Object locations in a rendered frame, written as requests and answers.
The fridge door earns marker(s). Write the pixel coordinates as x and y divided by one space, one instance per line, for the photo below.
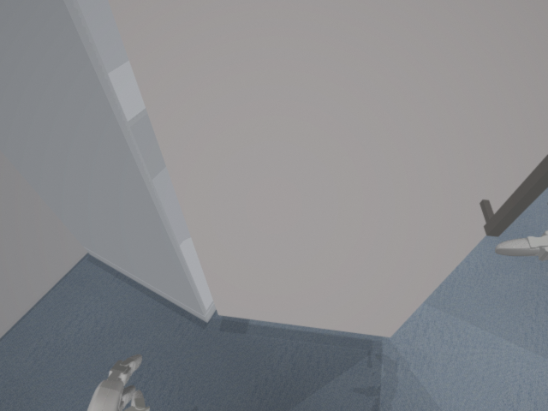
330 156

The robot left hand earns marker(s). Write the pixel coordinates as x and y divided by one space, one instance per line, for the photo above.
110 395

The robot right hand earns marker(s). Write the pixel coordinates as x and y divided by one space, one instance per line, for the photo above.
530 246

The handle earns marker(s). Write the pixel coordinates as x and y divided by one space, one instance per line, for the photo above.
535 184

